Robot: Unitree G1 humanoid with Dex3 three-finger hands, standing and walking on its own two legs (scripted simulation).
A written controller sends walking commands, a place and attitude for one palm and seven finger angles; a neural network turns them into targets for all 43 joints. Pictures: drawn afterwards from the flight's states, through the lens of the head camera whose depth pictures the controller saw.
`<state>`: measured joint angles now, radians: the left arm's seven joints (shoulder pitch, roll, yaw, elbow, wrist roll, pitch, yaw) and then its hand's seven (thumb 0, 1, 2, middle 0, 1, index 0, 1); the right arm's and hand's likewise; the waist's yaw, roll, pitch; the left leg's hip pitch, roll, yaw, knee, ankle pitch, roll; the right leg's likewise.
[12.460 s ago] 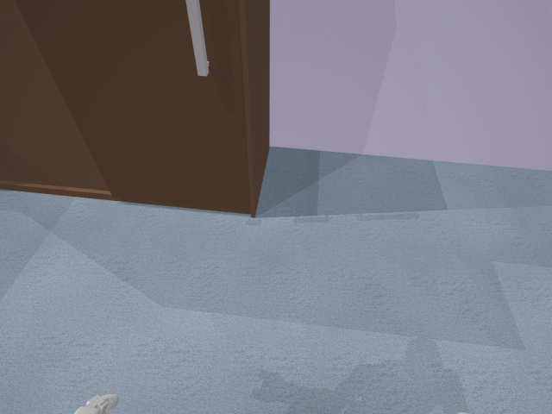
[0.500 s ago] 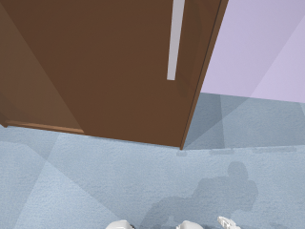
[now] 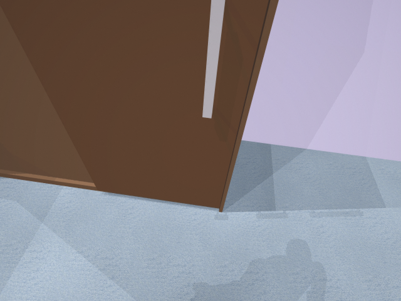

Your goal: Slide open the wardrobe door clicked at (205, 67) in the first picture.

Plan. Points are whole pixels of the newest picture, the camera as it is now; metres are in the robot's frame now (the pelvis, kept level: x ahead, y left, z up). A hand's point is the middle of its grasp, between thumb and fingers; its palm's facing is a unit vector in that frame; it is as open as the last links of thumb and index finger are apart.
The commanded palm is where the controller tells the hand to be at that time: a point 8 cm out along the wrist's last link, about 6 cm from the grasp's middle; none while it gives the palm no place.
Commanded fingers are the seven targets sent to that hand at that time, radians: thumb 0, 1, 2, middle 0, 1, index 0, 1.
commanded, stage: look again from close up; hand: right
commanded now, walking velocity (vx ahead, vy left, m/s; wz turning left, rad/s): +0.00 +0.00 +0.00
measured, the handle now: (212, 61) +0.66 +0.01 +0.14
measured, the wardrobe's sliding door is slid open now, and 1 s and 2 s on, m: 0.00 0.00 0.00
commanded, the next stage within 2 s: shuffle to correct the standing spot in 0.60 s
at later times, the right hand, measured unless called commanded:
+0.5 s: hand out of the picture -0.05 -0.14 -0.17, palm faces +0.02 +0.99 -0.17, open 7.4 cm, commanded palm none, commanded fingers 0.00 -0.90 -0.90 0.20 0.30 0.20 0.30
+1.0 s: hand out of the picture -0.03 -0.12 -0.17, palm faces +0.04 +0.98 -0.18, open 7.4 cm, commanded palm none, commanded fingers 0.00 -0.90 -0.90 0.20 0.30 0.20 0.30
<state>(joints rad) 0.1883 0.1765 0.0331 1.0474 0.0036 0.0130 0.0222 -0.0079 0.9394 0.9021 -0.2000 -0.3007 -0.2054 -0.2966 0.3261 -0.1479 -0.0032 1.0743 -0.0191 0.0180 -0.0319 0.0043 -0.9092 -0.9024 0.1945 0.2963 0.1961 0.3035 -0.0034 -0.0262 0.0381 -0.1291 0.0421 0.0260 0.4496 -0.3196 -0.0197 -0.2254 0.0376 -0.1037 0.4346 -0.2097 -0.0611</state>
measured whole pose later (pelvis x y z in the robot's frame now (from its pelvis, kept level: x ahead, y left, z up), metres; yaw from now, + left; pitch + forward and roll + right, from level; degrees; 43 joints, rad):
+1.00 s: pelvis +0.01 +0.05 +0.00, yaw -1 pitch +1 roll -2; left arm 0.34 0.14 0.06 1.13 0.03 0.00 0.03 0.01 0.91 0.90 -0.20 -0.30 -0.20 -0.30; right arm 0.39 -0.12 -0.04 1.08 -0.04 0.02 0.00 0.00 -0.91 -0.90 0.20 0.30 0.20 0.30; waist 0.03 -0.01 -0.02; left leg -0.24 0.02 0.08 0.58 -0.42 0.02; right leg -0.27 -0.01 -0.07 0.46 -0.23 -0.01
